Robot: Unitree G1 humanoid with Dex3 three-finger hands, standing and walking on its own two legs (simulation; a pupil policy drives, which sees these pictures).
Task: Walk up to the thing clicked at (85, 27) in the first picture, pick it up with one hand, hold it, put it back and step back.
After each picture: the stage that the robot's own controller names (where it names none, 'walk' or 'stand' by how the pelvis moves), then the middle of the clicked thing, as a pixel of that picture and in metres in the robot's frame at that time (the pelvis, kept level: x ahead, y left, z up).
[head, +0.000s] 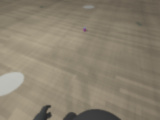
stand; (84, 29) +2.26 +0.28 -0.72
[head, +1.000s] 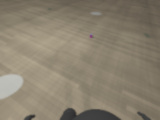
walk; (91, 35) +2.13 +0.11 -0.70
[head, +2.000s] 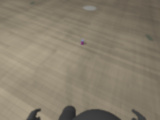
walk; (82, 42) +1.50 +0.22 -0.70
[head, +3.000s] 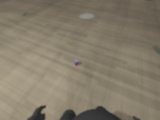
walk; (76, 62) +0.95 +0.26 -0.71
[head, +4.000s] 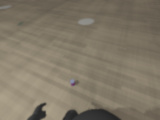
walk; (72, 82) +0.56 +0.27 -0.69
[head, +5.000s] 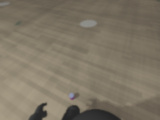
stand; (71, 96) +0.34 +0.23 -0.69
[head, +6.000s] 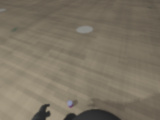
stand; (70, 104) +0.30 +0.22 -0.72
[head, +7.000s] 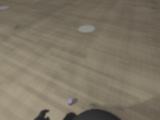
stand; (70, 102) +0.31 +0.22 -0.73
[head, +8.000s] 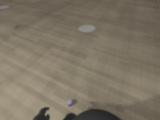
stand; (69, 103) +0.29 +0.23 -0.73
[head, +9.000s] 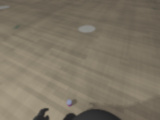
stand; (69, 103) +0.30 +0.23 -0.73
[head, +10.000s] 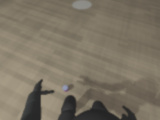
go down; (65, 88) +0.32 +0.24 -0.64
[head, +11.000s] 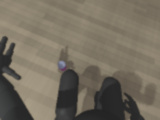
go down; (62, 66) +0.37 +0.27 -0.31
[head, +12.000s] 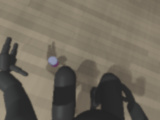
close in; (53, 62) +0.36 +0.29 -0.27
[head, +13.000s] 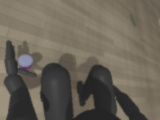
close in; (26, 62) +0.34 +0.30 -0.21
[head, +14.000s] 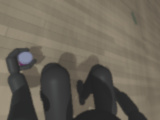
close; (25, 60) +0.35 +0.31 -0.21
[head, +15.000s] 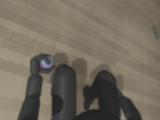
lift; (46, 64) +0.31 +0.28 -0.15
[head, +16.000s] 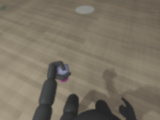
lift; (63, 73) +0.32 +0.19 +0.01
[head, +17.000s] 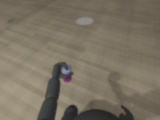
hold; (66, 73) +0.33 +0.17 +0.00
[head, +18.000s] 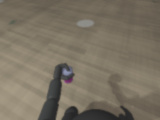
hold; (67, 75) +0.32 +0.17 +0.00
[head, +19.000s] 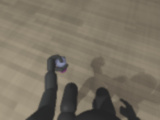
crouch; (61, 65) +0.37 +0.21 -0.07
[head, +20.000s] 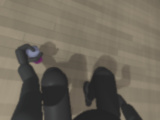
lower; (35, 55) +0.39 +0.30 -0.18
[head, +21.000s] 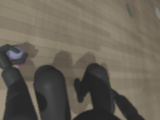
lower; (17, 56) +0.38 +0.32 -0.21
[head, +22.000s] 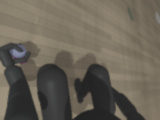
lower; (20, 54) +0.38 +0.32 -0.22
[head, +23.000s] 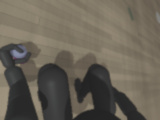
lower; (20, 55) +0.37 +0.32 -0.22
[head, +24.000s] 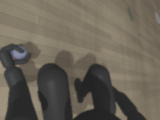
loosen; (20, 55) +0.37 +0.32 -0.22
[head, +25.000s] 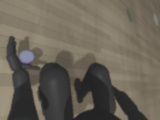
withdraw; (26, 59) +0.36 +0.29 -0.22
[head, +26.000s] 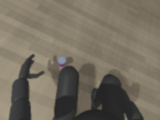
walk; (61, 61) +0.39 +0.25 -0.28
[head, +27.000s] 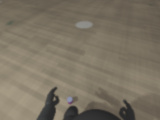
stand; (70, 100) +0.32 +0.19 -0.65
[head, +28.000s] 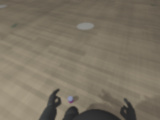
stand; (70, 99) +0.34 +0.21 -0.67
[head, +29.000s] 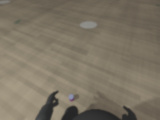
stand; (71, 97) +0.34 +0.21 -0.68
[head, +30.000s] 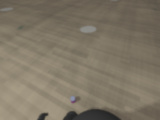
walk; (72, 99) +0.36 +0.20 -0.72
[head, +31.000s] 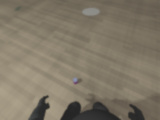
walk; (75, 81) +0.48 +0.19 -0.71
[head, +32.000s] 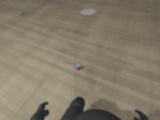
walk; (78, 67) +0.77 +0.25 -0.70
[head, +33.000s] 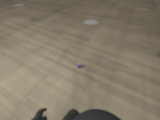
stand; (79, 65) +0.99 +0.23 -0.71
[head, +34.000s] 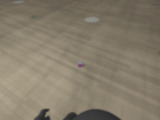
stand; (79, 64) +0.97 +0.21 -0.73
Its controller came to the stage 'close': yes
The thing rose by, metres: 0.71
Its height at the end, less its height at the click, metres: +0.00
